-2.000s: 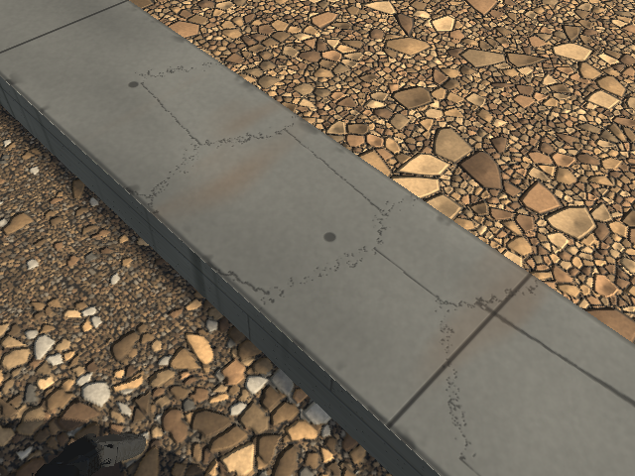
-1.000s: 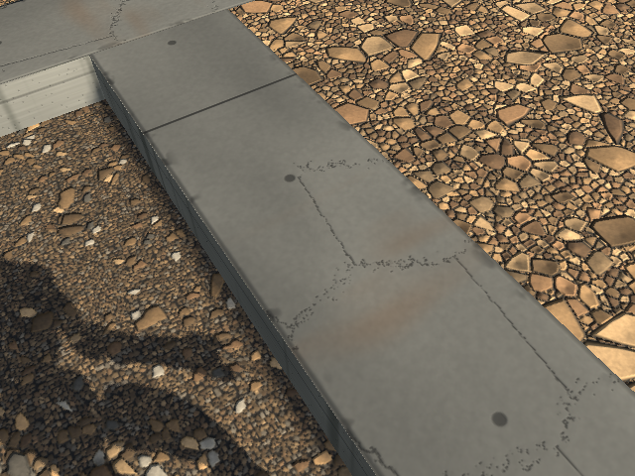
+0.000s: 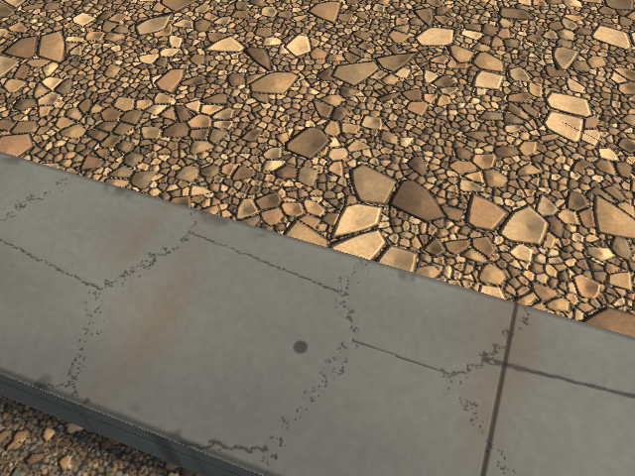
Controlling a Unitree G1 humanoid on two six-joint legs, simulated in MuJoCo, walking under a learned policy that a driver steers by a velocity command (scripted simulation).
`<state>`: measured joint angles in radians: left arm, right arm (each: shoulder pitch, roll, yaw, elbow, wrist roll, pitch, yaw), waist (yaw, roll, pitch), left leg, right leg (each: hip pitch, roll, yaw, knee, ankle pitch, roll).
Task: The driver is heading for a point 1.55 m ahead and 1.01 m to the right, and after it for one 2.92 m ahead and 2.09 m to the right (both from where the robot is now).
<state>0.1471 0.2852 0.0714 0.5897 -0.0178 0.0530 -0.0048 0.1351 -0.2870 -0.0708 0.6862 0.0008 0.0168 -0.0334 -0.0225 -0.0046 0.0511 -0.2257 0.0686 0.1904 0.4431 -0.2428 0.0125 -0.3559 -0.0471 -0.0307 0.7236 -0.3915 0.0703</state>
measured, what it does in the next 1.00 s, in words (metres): steps on the spot, turning right: right foot, then left foot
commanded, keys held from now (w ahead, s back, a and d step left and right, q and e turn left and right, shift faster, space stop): e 1.00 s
